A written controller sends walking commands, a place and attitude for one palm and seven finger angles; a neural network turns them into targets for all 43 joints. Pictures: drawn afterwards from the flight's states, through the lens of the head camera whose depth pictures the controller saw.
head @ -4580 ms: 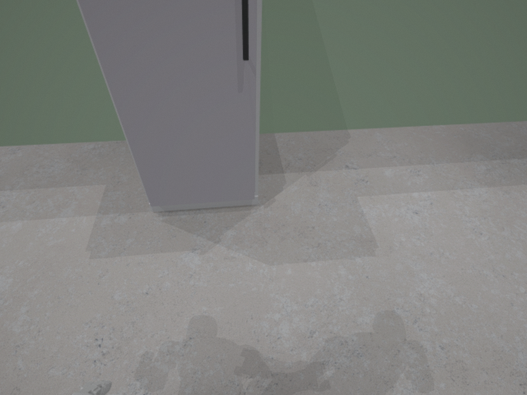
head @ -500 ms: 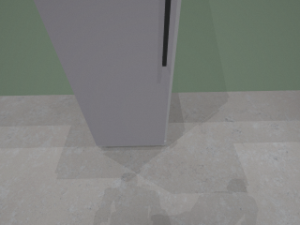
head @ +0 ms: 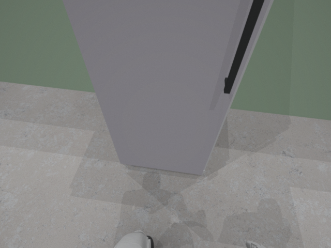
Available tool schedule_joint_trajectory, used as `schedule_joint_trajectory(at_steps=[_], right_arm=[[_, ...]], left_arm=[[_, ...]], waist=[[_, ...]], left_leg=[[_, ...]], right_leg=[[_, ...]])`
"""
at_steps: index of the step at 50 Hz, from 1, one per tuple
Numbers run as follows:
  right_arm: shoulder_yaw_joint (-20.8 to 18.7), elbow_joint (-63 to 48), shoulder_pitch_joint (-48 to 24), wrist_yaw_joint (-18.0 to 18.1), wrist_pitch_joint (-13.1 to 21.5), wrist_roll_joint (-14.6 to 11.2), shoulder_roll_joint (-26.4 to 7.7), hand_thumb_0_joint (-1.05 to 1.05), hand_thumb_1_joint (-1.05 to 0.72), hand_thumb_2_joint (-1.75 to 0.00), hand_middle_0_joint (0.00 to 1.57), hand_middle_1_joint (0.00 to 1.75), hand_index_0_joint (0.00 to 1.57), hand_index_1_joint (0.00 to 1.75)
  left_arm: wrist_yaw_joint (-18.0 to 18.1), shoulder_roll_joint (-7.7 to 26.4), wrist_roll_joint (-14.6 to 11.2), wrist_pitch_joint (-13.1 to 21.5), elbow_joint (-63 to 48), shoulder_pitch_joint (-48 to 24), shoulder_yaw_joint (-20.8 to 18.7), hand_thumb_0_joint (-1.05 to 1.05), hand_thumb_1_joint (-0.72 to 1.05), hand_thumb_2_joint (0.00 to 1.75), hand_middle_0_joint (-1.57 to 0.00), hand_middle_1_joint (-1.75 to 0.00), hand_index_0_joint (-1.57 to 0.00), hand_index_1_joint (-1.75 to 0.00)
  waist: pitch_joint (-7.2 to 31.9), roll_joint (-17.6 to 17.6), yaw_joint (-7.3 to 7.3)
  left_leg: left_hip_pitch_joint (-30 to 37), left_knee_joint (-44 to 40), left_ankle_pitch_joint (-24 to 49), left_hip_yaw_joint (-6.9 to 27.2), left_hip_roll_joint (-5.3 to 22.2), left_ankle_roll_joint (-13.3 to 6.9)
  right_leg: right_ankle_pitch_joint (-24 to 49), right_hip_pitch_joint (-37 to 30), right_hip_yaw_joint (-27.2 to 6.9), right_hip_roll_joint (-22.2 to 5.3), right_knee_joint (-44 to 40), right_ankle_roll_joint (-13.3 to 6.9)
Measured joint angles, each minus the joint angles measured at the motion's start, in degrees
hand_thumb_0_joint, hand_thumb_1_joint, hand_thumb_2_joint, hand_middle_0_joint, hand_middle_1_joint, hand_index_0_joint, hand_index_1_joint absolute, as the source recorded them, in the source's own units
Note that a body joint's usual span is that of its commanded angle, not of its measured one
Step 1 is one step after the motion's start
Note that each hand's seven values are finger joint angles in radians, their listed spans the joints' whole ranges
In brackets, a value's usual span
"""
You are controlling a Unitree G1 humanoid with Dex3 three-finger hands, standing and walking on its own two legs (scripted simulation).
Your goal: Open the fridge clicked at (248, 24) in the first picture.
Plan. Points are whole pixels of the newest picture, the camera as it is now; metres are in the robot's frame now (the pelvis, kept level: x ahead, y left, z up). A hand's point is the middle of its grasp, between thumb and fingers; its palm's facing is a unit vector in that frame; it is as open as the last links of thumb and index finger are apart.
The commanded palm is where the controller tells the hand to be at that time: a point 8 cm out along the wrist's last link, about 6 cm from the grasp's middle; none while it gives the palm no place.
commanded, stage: take the last steps up to it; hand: right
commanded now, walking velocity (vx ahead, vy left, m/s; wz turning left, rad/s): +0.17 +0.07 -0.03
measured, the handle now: (253, 7) +0.56 -0.12 +0.29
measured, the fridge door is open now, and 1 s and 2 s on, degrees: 0 0 0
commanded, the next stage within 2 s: come to a stop and stand still in 0.04 s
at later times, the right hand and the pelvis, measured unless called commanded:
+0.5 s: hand out of the picture +0.11 -0.18 -0.16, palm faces +0.10 +0.98 -0.18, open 7.3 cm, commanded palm none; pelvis +0.09 +0.00 +0.02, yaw +0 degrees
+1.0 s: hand out of the picture +0.02 -0.12 -0.13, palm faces +0.09 +0.97 -0.21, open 7.3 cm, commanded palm none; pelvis +0.03 +0.05 +0.04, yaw -1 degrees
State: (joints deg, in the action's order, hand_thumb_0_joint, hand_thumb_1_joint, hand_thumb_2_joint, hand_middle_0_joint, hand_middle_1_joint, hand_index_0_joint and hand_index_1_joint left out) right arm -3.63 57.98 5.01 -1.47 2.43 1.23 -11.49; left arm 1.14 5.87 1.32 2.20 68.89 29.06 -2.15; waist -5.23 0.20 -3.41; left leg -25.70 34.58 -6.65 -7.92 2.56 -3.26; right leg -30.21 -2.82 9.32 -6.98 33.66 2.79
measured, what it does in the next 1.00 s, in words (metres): steps on the spot: right foot, then left foot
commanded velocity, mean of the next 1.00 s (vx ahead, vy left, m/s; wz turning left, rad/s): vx -0.02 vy -0.04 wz -0.01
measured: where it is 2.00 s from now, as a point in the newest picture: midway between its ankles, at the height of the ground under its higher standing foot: outside the picture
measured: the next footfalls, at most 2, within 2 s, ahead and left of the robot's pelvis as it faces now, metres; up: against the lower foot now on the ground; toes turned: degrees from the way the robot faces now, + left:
right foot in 0.34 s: +0.19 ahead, -0.11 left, +0.00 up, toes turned -7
left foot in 0.72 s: +0.06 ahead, +0.16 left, +0.00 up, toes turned +4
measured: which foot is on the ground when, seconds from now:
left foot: down 0.00-0.40, up 0.42-0.70, down 0.72-1.00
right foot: up 0.00-0.32, down 0.34-0.74, up 0.76-1.00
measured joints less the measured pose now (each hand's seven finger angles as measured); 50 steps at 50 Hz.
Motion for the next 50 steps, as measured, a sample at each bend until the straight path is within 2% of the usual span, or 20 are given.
schedule_joint_trajectory(at_steps=[3, 4, 6, 8, 11, 15, 17, 18, 20, 22, 24, 26, 30, 33, 36, 38, 40, 42, 45, 50], right_arm=[[0.28, -0.05, -0.25, 0.75, 1.12, -0.52, 1.28, 0.00, -0.91, -0.89, 0.20, 0.30, 0.19, 0.30], [0.51, 0.21, 0.17, 0.94, 0.90, -0.61, 1.70, 0.00, -0.91, -0.89, 0.20, 0.30, 0.20, 0.30], [0.97, 0.99, 1.48, 1.41, 0.41, -0.64, 2.56, 0.00, -0.91, -0.89, 0.20, 0.30, 0.20, 0.30], [0.44, 1.52, 2.93, 2.46, 0.44, -0.86, 2.97, -0.01, -0.93, -0.89, 0.20, 0.30, 0.20, 0.30], [0.85, 2.21, 4.69, 2.90, 0.06, -0.42, 2.46, -0.01, -0.95, -0.89, 0.20, 0.30, 0.20, 0.30], [1.66, 2.97, 6.49, 2.98, -0.93, -0.18, 2.99, -0.01, -0.94, -0.89, 0.20, 0.30, 0.20, 0.30], [1.69, 3.09, 7.41, 3.05, -1.67, -0.36, 3.22, -0.01, -0.93, -0.89, 0.20, 0.30, 0.20, 0.30], [1.61, 3.18, 7.69, 3.07, -2.15, -0.48, 3.10, 0.00, -0.93, -0.89, 0.20, 0.30, 0.20, 0.30], [1.32, 2.91, 8.12, 3.26, -3.24, -0.71, 2.58, 0.00, -0.92, -0.89, 0.20, 0.30, 0.20, 0.30], [1.21, 2.45, 8.46, 3.38, -4.04, -0.85, 2.32, 0.00, -0.92, -0.89, 0.20, 0.30, 0.20, 0.30], [1.05, 2.11, 8.35, 3.34, -4.71, -0.83, 2.26, 0.00, -0.92, -0.89, 0.20, 0.30, 0.20, 0.30], [0.79, 1.66, 8.11, 3.33, -5.09, -0.72, 2.30, 0.00, -0.91, -0.89, 0.20, 0.30, 0.20, 0.30], [0.32, 0.62, 7.93, 3.24, -5.28, -0.57, 1.76, 0.00, -0.91, -0.89, 0.20, 0.30, 0.20, 0.30], [0.17, 0.12, 7.92, 3.18, -5.34, -0.55, 1.29, 0.00, -0.91, -0.89, 0.20, 0.30, 0.20, 0.30], [0.30, -0.27, 9.06, 3.16, -4.35, -0.18, 0.89, 0.00, -0.91, -0.89, 0.20, 0.30, 0.20, 0.30], [0.86, 0.48, 9.71, 3.16, -4.16, 0.23, 1.74, 0.00, -0.91, -0.89, 0.20, 0.30, 0.20, 0.30], [1.39, 0.86, 11.15, 2.99, -4.16, 0.34, 2.56, 0.00, -0.91, -0.89, 0.20, 0.30, 0.20, 0.30], [1.66, 1.42, 12.44, 2.84, -3.82, 0.18, 3.22, 0.00, -0.91, -0.89, 0.20, 0.30, 0.20, 0.30], [1.95, 2.13, 13.32, 2.40, -3.10, 0.11, 3.96, 0.01, -0.91, -0.89, 0.20, 0.30, 0.20, 0.30], [1.88, 2.42, 13.23, 2.46, -1.96, 0.36, 4.44, 0.01, -0.92, -0.89, 0.20, 0.30, 0.20, 0.30]], left_arm=[[-0.13, 0.89, -0.83, -1.40, -0.73, -3.42, -0.34, 0.01, 0.91, 0.90, -0.21, -0.30, -0.20, -0.30], [-0.17, 1.23, -0.82, -1.53, -1.38, -4.72, -0.54, 0.01, 0.91, 0.90, -0.21, -0.30, -0.20, -0.30], [-0.21, 1.97, -0.45, -1.63, -3.14, -7.45, -0.81, 0.01, 0.91, 0.90, -0.21, -0.30, -0.20, -0.30], [-0.15, 2.58, -0.11, -1.57, -5.22, -9.98, -1.03, 0.01, 0.91, 0.90, -0.20, -0.30, -0.20, -0.30], [0.16, 3.18, -0.02, -1.51, -7.64, -13.66, -0.78, 0.01, 0.91, 0.90, -0.20, -0.30, -0.20, -0.30], [0.80, 4.38, -0.44, -1.60, -8.85, -17.46, -0.58, 0.01, 0.94, 0.90, -0.20, -0.30, -0.20, -0.30], [0.62, 4.56, -0.63, -1.71, -9.22, -18.48, -0.49, 0.01, 0.94, 0.90, -0.20, -0.30, -0.20, -0.30], [0.57, 4.24, -0.63, -1.76, -9.22, -18.94, -0.49, 0.01, 0.94, 0.90, -0.20, -0.30, -0.20, -0.30], [0.46, 3.17, -0.45, -2.09, -9.57, -19.61, -0.12, 0.01, 0.94, 0.90, -0.20, -0.30, -0.20, -0.30], [0.51, 2.43, -0.26, -2.30, -10.20, -20.39, 0.27, 0.01, 0.93, 0.90, -0.20, -0.30, -0.20, -0.30], [0.85, 2.02, -0.12, -2.40, -10.91, -21.42, 0.39, 0.01, 0.93, 0.90, -0.20, -0.30, -0.20, -0.30], [1.01, 2.14, 0.03, -2.63, -11.64, -22.56, 0.23, 0.00, 0.93, 0.90, -0.20, -0.30, -0.20, -0.30], [0.70, 2.54, 0.21, -3.15, -12.51, -24.14, -0.18, 0.00, 0.92, 0.90, -0.21, -0.30, -0.20, -0.30], [0.39, 3.08, 0.23, -3.39, -12.63, -24.05, -0.72, 0.00, 0.92, 0.90, -0.21, -0.30, -0.20, -0.30], [-0.10, 3.69, -0.13, -4.06, -12.14, -22.65, -1.32, 0.00, 0.91, 0.90, -0.21, -0.30, -0.20, -0.30], [-0.44, 4.55, -0.37, -5.15, -11.19, -21.27, -1.77, 0.00, 0.91, 0.90, -0.21, -0.30, -0.20, -0.30], [-0.98, 5.17, -0.16, -6.09, -10.07, -19.19, -1.93, 0.01, 0.91, 0.90, -0.20, -0.30, -0.20, -0.30], [-1.39, 5.58, 0.08, -6.19, -8.94, -17.50, -1.92, 0.01, 0.91, 0.90, -0.20, -0.30, -0.20, -0.30], [-1.77, 6.09, 0.24, -5.18, -8.12, -14.81, -1.90, 0.01, 0.91, 0.90, -0.20, -0.30, -0.20, -0.30], [-1.55, 6.64, 0.22, -4.61, -6.70, -11.59, -1.69, 0.01, 0.91, 0.90, -0.20, -0.30, -0.20, -0.30]], waist=[[-1.37, 1.32, 0.25], [-1.25, 1.50, 0.34], [-0.49, 1.76, 0.49], [0.63, 2.12, 0.63], [2.15, 2.31, 1.32], [2.70, 2.56, 3.14], [2.65, 2.44, 3.78], [2.46, 1.71, 3.97], [2.01, -0.64, 4.82], [1.52, -1.78, 5.47], [0.79, -1.63, 5.48], [-0.01, -0.75, 5.25], [-1.02, 0.56, 5.03], [-0.86, 1.44, 4.55], [0.77, 1.61, 4.33], [1.51, 2.97, 3.87], [3.40, 2.93, 4.11], [4.86, 2.21, 4.40], [5.89, 1.30, 4.05], [5.42, 1.00, 4.60]], left_leg=[[1.45, 3.86, -5.25, -0.93, -0.98, -0.65], [2.84, 2.83, -6.03, -1.15, -1.25, -0.67], [5.70, -0.52, -5.61, -1.58, -1.76, -0.32], [8.15, -3.92, -4.88, -2.16, -2.30, -0.48], [10.54, -7.20, -4.44, -2.47, -2.83, -0.53], [12.10, -7.28, -5.60, -2.00, -3.40, 0.06], [12.22, -5.11, -7.36, -1.91, -3.48, 0.58], [12.10, -3.54, -8.48, -1.75, -3.00, 0.91], [11.94, -1.77, -9.28, -0.79, -1.52, 1.79], [10.59, 2.55, -14.39, 0.92, -0.96, 2.85], [8.26, 10.10, -20.48, 3.32, -1.26, 3.37], [6.44, 16.15, -23.10, 5.12, -1.66, 3.72], [5.45, 19.38, -24.16, 6.80, -1.43, 4.64], [7.66, 13.99, -23.09, 6.50, -0.80, 4.64], [12.65, 0.57, -16.50, 5.94, 0.08, 3.95], [12.86, 0.48, -14.37, 4.98, -0.63, 3.09], [13.59, -1.73, -12.45, 4.80, -0.55, 2.50], [14.49, -5.14, -10.24, 5.35, -0.38, 2.26], [15.27, -9.15, -7.67, 5.45, -0.09, 2.21], [14.97, -11.42, -6.21, 4.08, 0.15, 2.37]], right_leg=[[-0.46, 12.13, -6.52, 0.70, 27.91, -2.72], [1.32, 15.84, -7.15, 1.00, 33.45, -3.22], [5.13, 22.13, -7.07, 0.89, 37.92, -3.58], [7.25, 26.64, -6.59, 0.46, 35.87, -3.22], [8.93, 29.31, -5.53, 0.38, 26.07, -2.03], [12.05, 26.49, -5.42, 1.54, 10.23, -1.03], [16.78, 23.34, -5.39, 2.13, 2.79, -0.86], [17.70, 22.18, -5.10, 2.67, 1.22, -2.29], [17.19, 21.06, -4.02, 3.99, 0.63, -4.09], [17.13, 20.47, -3.07, 4.58, -0.42, -4.80], [18.13, 20.43, -2.80, 4.70, -1.81, -5.16], [19.40, 20.92, -2.95, 4.44, -2.87, -5.20], [21.66, 22.25, -2.85, 3.61, -4.24, -4.58], [22.97, 23.46, -3.05, 2.93, -4.25, -3.71], [22.59, 25.60, -3.22, 2.75, -1.96, -2.50], [14.57, 26.54, -5.46, 2.99, 1.48, -1.84], [10.12, 27.24, -6.87, 4.04, 6.42, -1.81], [10.57, 27.10, -7.25, 4.69, 11.05, -1.78], [12.02, 25.30, -6.76, 4.85, 13.64, -1.36], [9.64, 20.57, -6.13, 4.55, 9.33, -0.74]])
